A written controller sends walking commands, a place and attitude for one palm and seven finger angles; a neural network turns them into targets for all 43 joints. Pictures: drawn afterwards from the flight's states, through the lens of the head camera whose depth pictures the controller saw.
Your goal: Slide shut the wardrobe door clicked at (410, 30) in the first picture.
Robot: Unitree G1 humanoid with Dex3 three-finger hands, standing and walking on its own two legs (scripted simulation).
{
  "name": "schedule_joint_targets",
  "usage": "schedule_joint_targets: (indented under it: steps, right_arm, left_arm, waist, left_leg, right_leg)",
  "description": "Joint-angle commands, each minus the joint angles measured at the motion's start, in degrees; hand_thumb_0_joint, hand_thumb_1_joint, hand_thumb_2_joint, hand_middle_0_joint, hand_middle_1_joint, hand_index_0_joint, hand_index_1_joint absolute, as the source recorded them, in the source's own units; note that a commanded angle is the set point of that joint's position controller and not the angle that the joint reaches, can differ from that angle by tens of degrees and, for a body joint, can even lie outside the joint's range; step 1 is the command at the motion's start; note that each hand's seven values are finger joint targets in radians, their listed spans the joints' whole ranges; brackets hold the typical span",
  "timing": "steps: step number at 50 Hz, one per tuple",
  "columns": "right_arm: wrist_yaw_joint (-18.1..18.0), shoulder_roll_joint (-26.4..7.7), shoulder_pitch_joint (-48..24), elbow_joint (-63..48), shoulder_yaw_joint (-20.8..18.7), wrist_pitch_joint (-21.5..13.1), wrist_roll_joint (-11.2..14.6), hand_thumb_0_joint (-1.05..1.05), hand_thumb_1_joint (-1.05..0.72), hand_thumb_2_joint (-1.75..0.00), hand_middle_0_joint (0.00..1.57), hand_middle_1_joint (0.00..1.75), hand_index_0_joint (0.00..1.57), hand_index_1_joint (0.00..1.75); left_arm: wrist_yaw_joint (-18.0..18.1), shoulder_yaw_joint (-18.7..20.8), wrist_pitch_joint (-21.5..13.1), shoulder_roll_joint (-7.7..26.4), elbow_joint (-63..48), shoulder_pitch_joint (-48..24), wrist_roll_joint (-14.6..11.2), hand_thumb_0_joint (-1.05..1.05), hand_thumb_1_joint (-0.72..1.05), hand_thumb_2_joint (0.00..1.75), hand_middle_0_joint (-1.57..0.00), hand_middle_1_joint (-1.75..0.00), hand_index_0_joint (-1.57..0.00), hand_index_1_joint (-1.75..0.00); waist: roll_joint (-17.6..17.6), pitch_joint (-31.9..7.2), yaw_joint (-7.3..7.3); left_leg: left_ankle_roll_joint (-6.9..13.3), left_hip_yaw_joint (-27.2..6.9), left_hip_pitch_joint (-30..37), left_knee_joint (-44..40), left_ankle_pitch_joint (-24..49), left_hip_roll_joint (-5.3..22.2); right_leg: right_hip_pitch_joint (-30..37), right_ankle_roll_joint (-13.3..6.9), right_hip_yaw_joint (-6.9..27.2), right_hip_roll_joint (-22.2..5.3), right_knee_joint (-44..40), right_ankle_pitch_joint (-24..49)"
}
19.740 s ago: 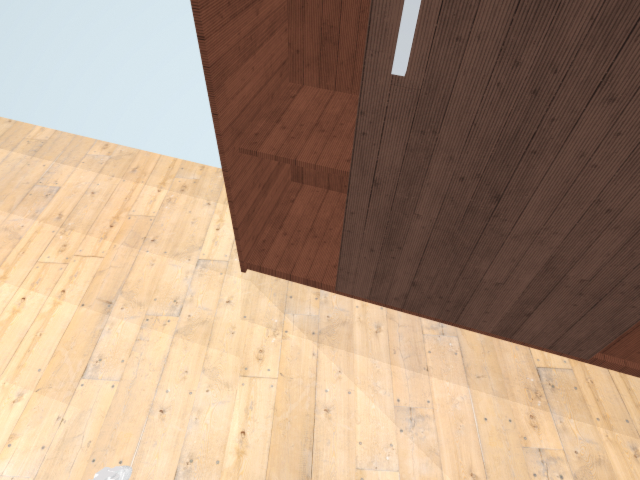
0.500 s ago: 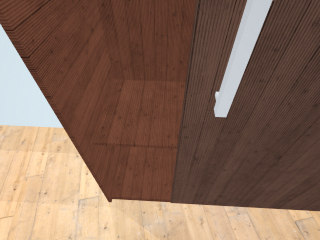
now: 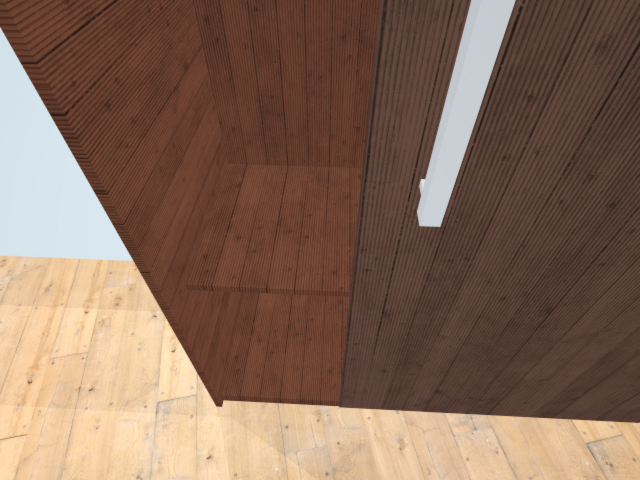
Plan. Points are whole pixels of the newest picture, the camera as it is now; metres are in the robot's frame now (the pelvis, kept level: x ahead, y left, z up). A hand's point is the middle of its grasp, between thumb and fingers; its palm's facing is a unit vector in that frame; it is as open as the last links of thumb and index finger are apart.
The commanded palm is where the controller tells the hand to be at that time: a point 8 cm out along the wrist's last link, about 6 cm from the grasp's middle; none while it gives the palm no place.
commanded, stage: look again from close up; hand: right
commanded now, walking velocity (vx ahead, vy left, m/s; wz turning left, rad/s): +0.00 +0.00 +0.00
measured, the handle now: (451, 114) +0.42 -0.11 +0.27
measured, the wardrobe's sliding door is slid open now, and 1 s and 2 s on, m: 0.36 0.36 0.36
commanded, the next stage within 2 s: raise the hand with hooked fingers in 0.22 s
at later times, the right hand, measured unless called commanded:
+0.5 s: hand (499, 461) +0.17 -0.19 -0.02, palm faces +0.22 +0.97 -0.13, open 7.6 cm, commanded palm +0.11 -0.24 -0.03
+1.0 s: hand (534, 443) +0.16 -0.20 +0.06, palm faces +0.03 +0.99 -0.11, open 10.1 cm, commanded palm +0.13 -0.25 +0.08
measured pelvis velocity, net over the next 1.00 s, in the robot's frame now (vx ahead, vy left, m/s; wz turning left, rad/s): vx -0.04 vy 0.04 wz -0.06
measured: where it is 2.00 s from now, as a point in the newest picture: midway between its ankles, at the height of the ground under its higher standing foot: outside the picture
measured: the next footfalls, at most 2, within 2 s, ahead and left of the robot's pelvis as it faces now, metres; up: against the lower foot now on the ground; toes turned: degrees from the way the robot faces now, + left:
none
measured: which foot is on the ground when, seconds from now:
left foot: down 0.00-1.00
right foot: down 0.00-1.00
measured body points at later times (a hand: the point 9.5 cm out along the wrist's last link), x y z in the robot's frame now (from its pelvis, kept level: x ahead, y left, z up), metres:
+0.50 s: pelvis -0.03 +0.00 -0.01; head -0.02 +0.01 +0.44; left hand +0.07 +0.24 -0.13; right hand +0.15 -0.24 -0.01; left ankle -0.05 +0.13 -0.74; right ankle +0.01 -0.08 -0.74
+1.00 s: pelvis -0.04 +0.04 -0.04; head -0.04 +0.05 +0.41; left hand +0.16 +0.25 -0.11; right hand +0.16 -0.25 +0.07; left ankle -0.05 +0.13 -0.74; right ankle +0.01 -0.08 -0.74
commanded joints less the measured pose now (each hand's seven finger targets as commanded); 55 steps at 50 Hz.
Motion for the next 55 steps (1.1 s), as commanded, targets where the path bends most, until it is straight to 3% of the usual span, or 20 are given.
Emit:
schedule_joint_targets:
  steps: [1, 14, 15, 16, 17, 18, 19, 20, 22, 23, 25, 26, 28, 30, 34, 38, 41, 44, 48, 55]
  right_arm:
    - [-0.31, -6.18, 4.92, -1.03, -1.27, -0.37, -0.02, 0.0, -0.9, -0.9, 0.2, 0.3, 0.2, 0.3]
    - [-0.32, -5.82, 5.6, -0.72, -1.21, -0.32, -0.07, 0.0, -0.9, -0.9, 0.2, 0.3, 0.2, 0.3]
    - [-0.33, -5.76, 5.83, -0.74, -1.24, -0.35, -0.02, 0.0, -0.9, -0.9, 0.2, 0.3, 0.2, 0.3]
    - [-2.08, -5.31, 5.47, -0.1, -0.74, -2.03, -1.29, 0.0, -0.9, -0.9, 0.2, 0.3, 0.2, 0.3]
    - [-1.91, -18.53, -34.0, -87.84, -8.18, -12.77, 9.98, 0.0, -0.88, -0.89, 0.2, 0.32, 0.2, 0.32]
    - [-4.16, -23.25, -27.75, -89.41, -9.04, -12.12, 5.63, 0.0, -0.85, -0.88, 0.2, 0.33, 0.2, 0.33]
    - [-4.93, -7.44, -0.43, -75.26, -1.72, -4.66, 5.95, 0.0, -0.83, -0.87, 0.21, 0.34, 0.21, 0.34]
    - [-4.69, -0.51, 6.84, -66.39, 0.86, -2.01, 8.69, 0.0, -0.81, -0.86, 0.21, 0.36, 0.21, 0.36]
    - [-2.79, -7.62, 0.79, -72.61, -6.43, -7.87, 10.51, 0.0, -0.76, -0.84, 0.21, 0.39, 0.21, 0.39]
    - [-1.15, -10.26, 2.63, -68.07, -11.52, -10.69, 10.63, 0.0, -0.74, -0.83, 0.21, 0.4, 0.21, 0.4]
    - [5.57, -3.4, 11.45, -55.89, -11.04, -18.51, 12.68, 0.0, -0.69, -0.81, 0.22, 0.43, 0.22, 0.43]
    - [10.06, -2.34, 15.18, -51.6, -11.86, -22.63, 14.26, 0.0, -0.67, -0.8, 0.22, 0.45, 0.22, 0.45]
    - [20.4, -5.26, 19.34, -48.37, -15.4, -28.49, 17.3, 0.0, -0.62, -0.78, 0.22, 0.48, 0.22, 0.48]
    - [25.07, -11.53, 17.92, -56.75, -19.53, -24.86, 18.68, 0.0, -0.57, -0.76, 0.22, 0.51, 0.22, 0.51]
    - [22.85, -14.19, 5.93, -74.77, -22.69, -17.69, 22.28, 0.0, -0.48, -0.72, 0.23, 0.57, 0.23, 0.57]
    - [16.65, -16.51, -8.72, -89.04, -20.89, -23.71, 20.2, 0.0, -0.39, -0.68, 0.24, 0.63, 0.24, 0.63]
    - [18.29, -15.21, -11.0, -83.99, -16.85, -26.29, 19.3, 0.0, -0.32, -0.65, 0.24, 0.68, 0.24, 0.68]
    - [23.3, -18.57, -12.62, -77.14, -18.26, -22.76, 20.54, 0.0, -0.25, -0.62, 0.25, 0.72, 0.25, 0.72]
    - [26.49, -25.02, -12.3, -71.62, -26.17, -14.4, 22.91, 0.0, -0.15, -0.58, 0.25, 0.78, 0.25, 0.78]
    - [25.35, -21.79, -6.39, -73.95, -29.21, -9.97, 26.17, 0.0, 0.01, -0.51, 0.27, 0.88, 0.27, 0.88]
  left_arm:
    - [0.59, 1.24, -0.61, 6.79, -1.96, 2.59, 0.09, 0.0, 0.9, 0.9, -0.2, -0.3, -0.2, -0.3]
    - [0.53, 1.4, -0.49, 6.59, -2.04, 3.03, -0.04, 0.0, 0.9, 0.9, -0.2, -0.3, -0.2, -0.3]
    - [0.54, 1.38, -0.55, 6.55, -2.02, 3.19, 0.02, 0.0, 0.9, 0.9, -0.2, -0.3, -0.2, -0.3]
    - [0.1, 1.24, -1.0, 7.86, -6.14, -0.24, 0.1, 0.0, 0.9, 0.9, -0.2, -0.3, -0.2, -0.3]
    - [2.67, 4.11, -8.13, 16.65, -26.34, 2.77, -3.0, 0.0, 0.9, 0.9, -0.2, -0.3, -0.2, -0.3]
    - [4.57, 0.8, -13.63, 12.22, -24.05, -3.58, -3.33, 0.0, 0.9, 0.9, -0.2, -0.3, -0.2, -0.3]
    - [3.89, 2.04, -17.53, 10.29, -25.4, -1.61, -2.83, 0.0, 0.9, 0.9, -0.2, -0.3, -0.2, -0.3]
    - [3.9, 2.05, -18.35, 9.51, -22.16, -1.06, -3.45, 0.0, 0.9, 0.9, -0.2, -0.3, -0.2, -0.3]
    - [3.8, 3.44, -19.0, 12.77, -26.88, -3.62, -2.49, 0.0, 0.9, 0.9, -0.2, -0.3, -0.2, -0.3]
    - [3.48, 4.02, -18.51, 12.88, -28.35, -3.42, -1.86, 0.0, 0.9, 0.9, -0.2, -0.3, -0.2, -0.3]
    - [2.23, 4.8, -17.3, 12.11, -30.71, -5.63, -0.56, 0.0, 0.9, 0.9, -0.2, -0.3, -0.2, -0.3]
    - [1.35, 5.25, -16.71, 12.29, -32.03, -7.04, -0.54, 0.0, 0.9, 0.9, -0.2, -0.3, -0.2, -0.3]
    - [-0.85, 6.18, -16.1, 13.04, -36.25, -7.8, -1.47, 0.0, 0.9, 0.9, -0.2, -0.3, -0.2, -0.3]
    - [-1.05, 6.05, -15.14, 13.58, -42.4, -10.78, -2.84, 0.0, 0.9, 0.9, -0.2, -0.3, -0.2, -0.3]
    - [1.33, 5.15, -13.47, 12.29, -46.2, -8.83, -2.85, 0.0, 0.9, 0.9, -0.2, -0.3, -0.2, -0.3]
    - [3.09, 4.15, -14.44, 11.89, -43.24, -4.49, -1.38, 0.0, 0.9, 0.9, -0.2, -0.3, -0.2, -0.3]
    - [3.99, 3.07, -16.46, 12.17, -40.08, -4.34, -2.08, 0.0, 0.9, 0.9, -0.2, -0.3, -0.2, -0.3]
    - [4.89, 2.5, -17.9, 13.18, -37.92, -5.26, -3.24, 0.0, 0.9, 0.9, -0.2, -0.3, -0.2, -0.3]
    - [5.56, 1.7, -19.12, 13.08, -37.59, -7.55, -3.68, 0.0, 0.9, 0.9, -0.2, -0.3, -0.2, -0.3]
    - [3.74, 1.36, -22.21, 12.15, -38.15, -7.51, -3.92, 0.0, 0.9, 0.9, -0.2, -0.3, -0.2, -0.3]
  waist:
    - [-1.28, 2.84, 0.33]
    - [-0.69, 3.68, 0.32]
    - [-0.76, 3.0, 0.29]
    - [-0.68, 5.48, 0.08]
    - [-9.25, -23.75, 7.7]
    - [-15.58, -21.45, 3.92]
    - [-16.14, -16.71, 2.65]
    - [-9.22, -8.17, 3.1]
    - [-5.42, -4.91, 3.5]
    - [1.64, -3.93, 3.49]
    - [12.32, -2.13, 0.7]
    - [13.23, -1.87, -0.7]
    - [5.34, -5.34, -2.96]
    - [-0.41, -11.87, -4.77]
    - [-3.01, -14.18, -1.97]
    - [-5.42, -12.59, 3.04]
    - [-7.81, -9.62, 4.84]
    - [-6.28, -9.04, 4.18]
    - [-6.25, -11.45, 0.04]
    - [-1.08, -12.76, -2.33]
  left_leg:
    - [2.73, -2.68, -5.78, -4.08, 7.7, 4.34]
    - [2.79, -2.87, -6.68, -4.28, 5.76, 4.14]
    - [2.78, -2.72, -6.66, -4.07, 6.26, 4.21]
    - [2.08, -3.5, -8.98, -3.43, 15.52, 4.86]
    - [2.92, 3.86, -8.78, 3.81, 16.42, -1.39]
    - [3.53, 4.07, -12.84, 8.53, 4.93, -2.81]
    - [3.87, 5.21, -17.93, 12.18, -3.81, -2.9]
    - [3.08, 5.15, -18.9, 12.46, -3.23, -2.04]
    - [2.78, 6.06, -18.97, 6.22, -1.56, -1.76]
    - [3.01, 6.59, -19.88, 6.06, -1.29, -2.25]
    - [2.91, 8.19, -26.99, 11.6, -4.07, -3.75]
    - [3.14, 7.82, -29.7, 14.67, -5.29, -3.59]
    - [4.6, 5.42, -28.04, 18.78, -1.49, -2.51]
    - [4.14, 3.76, -24.17, 19.36, 0.73, -1.86]
    - [2.76, 2.96, -25.65, 17.4, -1.54, -2.97]
    - [2.72, 1.19, -28.2, 15.72, -1.63, -3.45]
    - [2.62, 0.36, -29.21, 13.06, -5.47, -3.01]
    - [2.15, -3.23, -24.83, 8.3, -7.51, -1.72]
    - [1.79, -3.95, -17.22, 5.67, -4.5, -0.46]
    - [0.66, 0.58, -12.43, 6.56, 13.34, -1.18]
  right_leg:
    - [1.54, 0.35, 7.46, -8.01, -4.65, 7.7]
    - [0.46, 0.41, 7.85, -7.89, -5.53, 4.5]
    - [1.19, 0.38, 7.77, -8.07, -5.49, 5.23]
    - [-2.92, 2.12, 6.74, -8.82, 4.52, 17.47]
    - [16.02, 3.24, 5.51, -4.29, 0.23, 18.38]
    - [16.83, 4.81, 4.11, -6.19, -0.15, 17.53]
    - [12.24, 6.08, 7.63, -7.82, -3.66, 12.94]
    - [3.83, 4.93, 8.02, -5.89, -3.32, 5.93]
    - [-4.18, 3.76, 8.51, -4.14, 1.8, -6.12]
    - [-8.32, 3.3, 8.37, -3.13, 4.85, -5.65]
    - [-15.47, 3.77, 6.47, -3.5, 10.81, -4.42]
    - [-19.83, 4.14, 5.33, -3.34, 13.93, -4.66]
    - [-22.11, 4.58, 3.83, -2.35, 18.42, -2.34]
    - [-21.31, 3.42, 1.6, -1.54, 18.97, -2.03]
    - [-19.25, 2.3, 2.37, -2.15, 19.22, -4.57]
    - [-15.75, 1.23, 4.29, -3.2, 21.41, -3.78]
    - [-14.78, 0.96, 5.04, -3.32, 20.85, -6.88]
    - [-15.35, 0.81, 5.01, -3.18, 19.9, -7.3]
    - [-13.71, 1.0, 5.48, -3.28, 16.76, -3.62]
    - [-9.3, 1.44, 4.73, -2.88, 12.26, 4.76]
